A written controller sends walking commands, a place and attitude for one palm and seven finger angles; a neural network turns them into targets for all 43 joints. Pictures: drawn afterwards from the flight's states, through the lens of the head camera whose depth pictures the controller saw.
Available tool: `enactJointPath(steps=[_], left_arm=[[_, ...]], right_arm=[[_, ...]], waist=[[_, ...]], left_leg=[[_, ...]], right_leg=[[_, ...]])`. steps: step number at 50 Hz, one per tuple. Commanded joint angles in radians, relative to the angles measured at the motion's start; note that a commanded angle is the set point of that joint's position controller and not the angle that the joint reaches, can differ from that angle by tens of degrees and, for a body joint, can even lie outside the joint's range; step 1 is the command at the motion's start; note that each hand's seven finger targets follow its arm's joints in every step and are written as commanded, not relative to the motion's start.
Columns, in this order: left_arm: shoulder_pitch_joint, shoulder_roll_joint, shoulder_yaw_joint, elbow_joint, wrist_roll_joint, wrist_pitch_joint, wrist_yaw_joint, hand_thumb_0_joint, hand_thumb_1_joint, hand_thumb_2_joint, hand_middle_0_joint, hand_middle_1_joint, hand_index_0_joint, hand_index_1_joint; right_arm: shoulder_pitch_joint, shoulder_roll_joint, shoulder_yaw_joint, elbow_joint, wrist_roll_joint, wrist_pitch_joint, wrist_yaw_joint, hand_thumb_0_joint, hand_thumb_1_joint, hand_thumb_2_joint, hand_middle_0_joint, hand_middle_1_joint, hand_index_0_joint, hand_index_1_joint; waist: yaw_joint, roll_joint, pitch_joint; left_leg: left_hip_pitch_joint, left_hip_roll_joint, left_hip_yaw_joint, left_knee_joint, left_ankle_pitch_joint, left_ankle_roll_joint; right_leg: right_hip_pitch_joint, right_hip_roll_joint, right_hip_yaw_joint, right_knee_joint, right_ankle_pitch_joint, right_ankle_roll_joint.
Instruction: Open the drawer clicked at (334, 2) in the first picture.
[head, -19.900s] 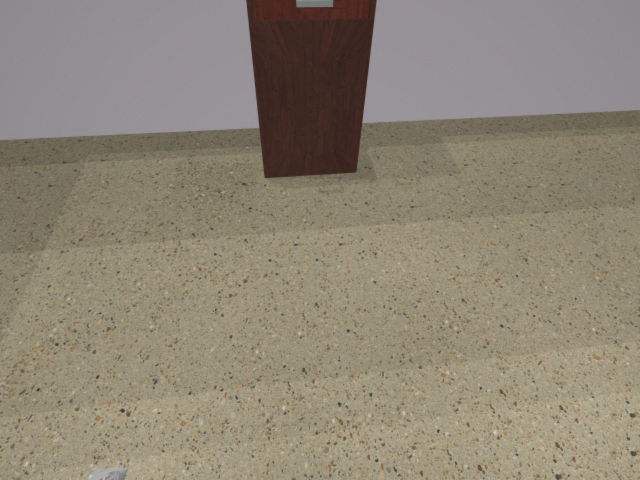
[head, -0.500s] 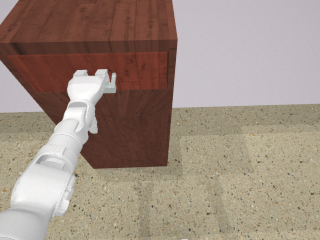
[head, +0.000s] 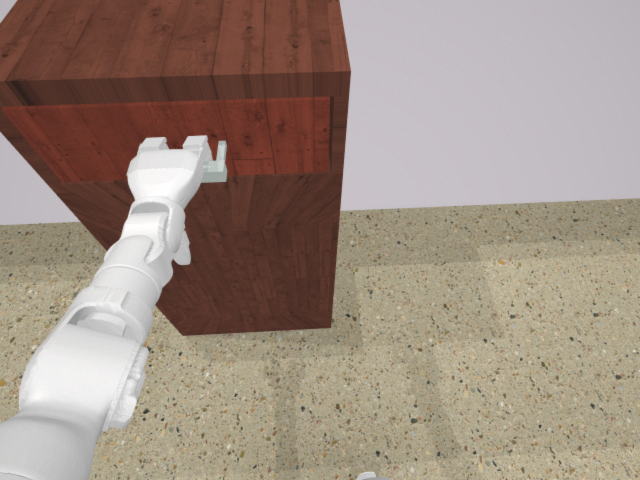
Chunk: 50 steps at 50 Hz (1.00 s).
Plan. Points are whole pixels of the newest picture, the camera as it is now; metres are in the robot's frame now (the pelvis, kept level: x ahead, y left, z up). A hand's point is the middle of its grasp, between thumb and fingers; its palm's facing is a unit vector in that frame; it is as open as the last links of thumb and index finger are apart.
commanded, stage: close the thumb around the handle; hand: left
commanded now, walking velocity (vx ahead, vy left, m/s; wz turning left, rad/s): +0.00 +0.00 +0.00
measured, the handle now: (180, 161) +0.54 +0.16 +0.06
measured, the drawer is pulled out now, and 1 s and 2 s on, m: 0.00 0.00 0.12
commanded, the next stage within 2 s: pull the drawer open in 0.80 s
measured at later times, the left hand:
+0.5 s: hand (175, 201) +0.48 +0.17 +0.04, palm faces -0.03 -0.02 -1.00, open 9.4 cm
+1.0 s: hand (175, 201) +0.48 +0.17 +0.04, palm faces -0.03 -0.02 -1.00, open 5.5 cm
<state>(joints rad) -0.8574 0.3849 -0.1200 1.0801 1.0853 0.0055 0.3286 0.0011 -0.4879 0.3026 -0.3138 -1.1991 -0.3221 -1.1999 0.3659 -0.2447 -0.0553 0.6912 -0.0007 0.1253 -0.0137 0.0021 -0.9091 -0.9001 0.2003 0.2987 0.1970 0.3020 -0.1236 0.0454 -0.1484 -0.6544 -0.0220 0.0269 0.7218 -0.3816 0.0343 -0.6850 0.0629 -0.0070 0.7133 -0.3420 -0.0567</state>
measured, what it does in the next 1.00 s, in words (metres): stands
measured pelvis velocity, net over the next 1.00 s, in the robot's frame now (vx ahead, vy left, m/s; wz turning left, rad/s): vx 0.00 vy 0.01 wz -0.01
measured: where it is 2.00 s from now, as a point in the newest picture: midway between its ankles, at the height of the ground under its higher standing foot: outside the picture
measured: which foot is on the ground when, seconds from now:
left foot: down 0.00-1.00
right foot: down 0.00-1.00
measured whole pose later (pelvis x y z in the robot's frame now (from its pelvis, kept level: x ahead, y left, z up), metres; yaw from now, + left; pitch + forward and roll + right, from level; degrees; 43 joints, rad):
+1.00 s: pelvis +0.00 +0.01 +0.00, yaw +0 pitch +18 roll +0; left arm -0.84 0.38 -0.12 1.06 1.08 0.02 0.33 0.00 0.73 0.81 -0.37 -1.35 -0.40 -1.35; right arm 0.36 -0.24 -0.05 0.68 0.00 0.13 -0.01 0.00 -0.91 -0.90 0.20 0.30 0.20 0.30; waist -0.11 0.04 -0.15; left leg -0.65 -0.02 0.03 0.72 -0.39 0.04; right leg -0.67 0.06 0.00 0.71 -0.34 -0.05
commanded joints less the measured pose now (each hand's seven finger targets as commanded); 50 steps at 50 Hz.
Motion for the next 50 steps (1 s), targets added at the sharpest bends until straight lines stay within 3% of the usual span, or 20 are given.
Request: enactJointPath(steps=[1,2,4,5,6,10,12,14,16,21,23,26,28,30,32,34,43,46,47,50], left_arm=[[-0.484,0.17,0.027,-0.21,-0.001,-0.008,0.046,0.0,-0.5,0.3,-0.3,-1.2,-0.3,-1.2],[-0.452,0.196,0.057,-0.195,0.0,-0.004,0.049,0.0,-0.5,0.3,-0.3,-1.2,-0.3,-1.2],[-0.454,0.17,0.032,-0.196,-0.003,0.002,0.05,0.0,-0.5,0.3,-0.3,-1.2,-0.3,-1.2],[-0.471,0.2,0.059,-0.195,-0.002,0.002,0.052,0.0,-0.5,0.3,-0.3,-1.2,-0.3,-1.2],[-0.448,0.228,0.08,-0.195,0.002,0.004,0.054,0.0,-0.444,0.324,-0.304,-1.206,-0.304,-1.206],[-0.448,0.189,0.05,-0.185,-0.002,0.014,0.051,0.0,-0.22,0.42,-0.32,-1.23,-0.32,-1.23],[-0.435,0.225,0.074,-0.175,-0.001,0.018,0.048,0.0,-0.108,0.468,-0.328,-1.242,-0.328,-1.242],[-0.456,0.178,0.029,-0.193,-0.003,0.017,0.043,0.0,0.004,0.516,-0.336,-1.254,-0.336,-1.254],[-0.437,0.209,0.058,-0.197,-0.001,0.009,0.037,0.0,0.116,0.564,-0.344,-1.266,-0.344,-1.266],[-0.439,0.188,0.037,-0.178,-0.004,0.006,0.031,0.0,0.396,0.684,-0.364,-1.296,-0.364,-1.296],[-0.44,0.202,0.055,-0.197,-0.003,0.002,0.035,0.0,0.508,0.732,-0.372,-1.308,-0.372,-1.308],[-0.446,0.141,0.01,-0.197,-0.005,0.001,0.032,0.0,0.676,0.804,-0.384,-1.326,-0.384,-1.326],[-0.45,0.183,0.04,-0.183,-0.003,0.006,0.036,0.0,0.788,0.852,-0.392,-1.338,-0.392,-1.338],[-0.468,0.164,0.029,-0.202,-0.007,0.005,0.036,0.0,0.9,0.9,-0.4,-1.35,-0.4,-1.35],[-0.434,0.179,0.044,-0.197,-0.004,0.007,0.035,0.0,0.9,0.9,-0.4,-1.35,-0.4,-1.35],[-0.436,0.155,0.027,-0.2,-0.008,0.009,0.032,0.0,0.9,0.9,-0.4,-1.35,-0.4,-1.35],[-0.434,0.206,0.054,-0.179,-0.009,0.009,0.03,0.0,0.9,0.9,-0.4,-1.35,-0.4,-1.35],[-0.443,0.164,0.025,-0.199,-0.01,0.005,0.028,0.0,0.9,0.9,-0.4,-1.35,-0.4,-1.35],[-0.392,0.177,0.048,-0.183,-0.01,0.007,0.028,0.0,0.9,0.9,-0.4,-1.35,-0.4,-1.35],[-0.354,0.147,0.032,-0.215,-0.019,-0.001,0.022,0.0,0.9,0.9,-0.4,-1.35,-0.4,-1.35]], right_arm=[[0.102,-0.146,-0.055,-0.067,-0.005,-0.025,-0.004,0.0,-0.9,-0.9,0.2,0.3,0.2,0.3],[0.101,-0.146,-0.057,-0.068,-0.006,-0.023,-0.004,0.0,-0.9,-0.9,0.2,0.3,0.2,0.3],[0.092,-0.145,-0.053,-0.073,-0.005,-0.022,-0.003,0.0,-0.9,-0.9,0.2,0.3,0.2,0.3],[0.094,-0.147,-0.053,-0.069,-0.007,-0.022,-0.003,0.0,-0.9,-0.9,0.2,0.3,0.2,0.3],[0.096,-0.148,-0.053,-0.073,-0.005,-0.02,-0.005,0.0,-0.9,-0.9,0.2,0.3,0.2,0.3],[0.086,-0.147,-0.05,-0.076,-0.004,-0.017,-0.003,0.0,-0.9,-0.9,0.2,0.3,0.2,0.3],[0.085,-0.151,-0.05,-0.078,0.0,-0.018,-0.008,0.0,-0.9,-0.9,0.2,0.3,0.2,0.3],[0.08,-0.146,-0.049,-0.081,-0.001,-0.02,-0.007,0.0,-0.9,-0.9,0.2,0.3,0.2,0.3],[0.085,-0.146,-0.05,-0.084,0.0,-0.019,-0.009,0.0,-0.9,-0.9,0.2,0.3,0.2,0.3],[0.085,-0.147,-0.046,-0.083,0.002,-0.021,-0.01,0.0,-0.9,-0.9,0.2,0.3,0.2,0.3],[0.085,-0.148,-0.05,-0.084,-0.002,-0.022,-0.01,0.0,-0.9,-0.9,0.2,0.3,0.2,0.3],[0.089,-0.143,-0.053,-0.08,-0.003,-0.021,-0.005,0.0,-0.9,-0.9,0.2,0.3,0.2,0.3],[0.091,-0.149,-0.051,-0.075,-0.003,-0.019,-0.006,0.0,-0.9,-0.9,0.2,0.3,0.2,0.3],[0.09,-0.147,-0.052,-0.076,-0.005,-0.021,-0.005,0.0,-0.9,-0.9,0.2,0.3,0.2,0.3],[0.09,-0.146,-0.053,-0.078,-0.004,-0.017,-0.004,0.0,-0.9,-0.9,0.2,0.3,0.2,0.3],[0.093,-0.144,-0.054,-0.076,-0.005,-0.016,-0.002,0.0,-0.9,-0.9,0.2,0.3,0.2,0.3],[0.089,-0.151,-0.047,-0.077,0.0,-0.015,-0.009,0.0,-0.9,-0.9,0.2,0.3,0.2,0.3],[0.091,-0.147,-0.051,-0.078,-0.002,-0.019,-0.005,0.0,-0.9,-0.9,0.2,0.3,0.2,0.3],[0.089,-0.145,-0.051,-0.082,-0.001,-0.018,-0.004,0.0,-0.9,-0.9,0.2,0.3,0.2,0.3],[0.077,-0.144,-0.051,-0.091,-0.004,-0.015,-0.001,0.0,-0.9,-0.9,0.2,0.3,0.2,0.3]], waist=[[-0.015,0.001,-0.421],[0.0,0.0,-0.422],[-0.005,-0.006,-0.406],[-0.006,-0.017,-0.407],[0.006,-0.014,-0.425],[-0.003,-0.025,-0.393],[0.001,-0.046,-0.387],[-0.007,-0.015,-0.381],[0.004,-0.018,-0.412],[-0.006,-0.017,-0.361],[0.002,-0.012,-0.393],[-0.011,-0.005,-0.394],[-0.008,-0.026,-0.39],[-0.008,-0.013,-0.402],[0.004,0.002,-0.414],[0.001,-0.008,-0.408],[0.0,-0.039,-0.374],[0.0,0.0,-0.391],[0.016,-0.013,-0.394],[0.024,-0.021,-0.417]], left_leg=[[0.222,-0.002,-0.013,-0.021,0.453,0.016],[0.222,-0.002,-0.008,-0.021,0.456,0.015],[0.209,-0.004,-0.007,-0.026,0.445,0.015],[0.204,-0.003,-0.006,-0.025,0.451,0.016],[0.201,-0.005,-0.007,-0.025,0.454,0.016],[0.2,-0.003,-0.006,-0.027,0.458,0.016],[0.182,-0.005,-0.002,-0.034,0.424,0.018],[0.199,-0.005,-0.001,-0.038,0.417,0.017],[0.209,-0.005,-0.003,-0.034,0.441,0.017],[0.195,-0.004,-0.008,-0.033,0.422,0.016],[0.217,-0.002,-0.01,-0.03,0.441,0.016],[0.238,0.002,-0.016,-0.019,0.474,0.013],[0.221,0.002,-0.016,-0.022,0.445,0.014],[0.225,0.0,-0.015,-0.021,0.466,0.014],[0.233,0.001,-0.013,-0.017,0.486,0.012],[0.234,0.003,-0.014,-0.02,0.486,0.012],[0.189,-0.001,-0.011,-0.036,0.427,0.015],[0.222,0.001,-0.014,-0.033,0.45,0.013],[0.218,0.0,-0.011,-0.033,0.452,0.013],[0.229,0.001,-0.009,-0.034,0.49,0.013]], right_leg=[[0.23,-0.016,0.024,-0.054,0.41,0.017],[0.237,-0.014,0.023,-0.054,0.412,0.016],[0.243,-0.014,0.022,-0.058,0.413,0.017],[0.255,-0.015,0.025,-0.058,0.423,0.016],[0.268,-0.015,0.027,-0.051,0.429,0.017],[0.259,-0.013,0.023,-0.058,0.43,0.015],[0.271,-0.016,0.027,-0.063,0.42,0.02],[0.255,-0.017,0.025,-0.069,0.406,0.018],[0.274,-0.017,0.027,-0.061,0.422,0.018],[0.235,-0.015,0.022,-0.065,0.392,0.017],[0.237,-0.014,0.023,-0.059,0.395,0.016],[0.212,-0.012,0.016,-0.055,0.403,0.016],[0.217,-0.012,0.018,-0.056,0.387,0.017],[0.228,-0.013,0.02,-0.056,0.408,0.014],[0.231,-0.013,0.02,-0.05,0.42,0.015],[0.231,-0.011,0.016,-0.053,0.418,0.015],[0.255,-0.014,0.023,-0.062,0.405,0.017],[0.235,-0.013,0.02,-0.061,0.397,0.014],[0.248,-0.011,0.019,-0.06,0.399,0.013],[0.278,-0.013,0.019,-0.058,0.438,0.013]])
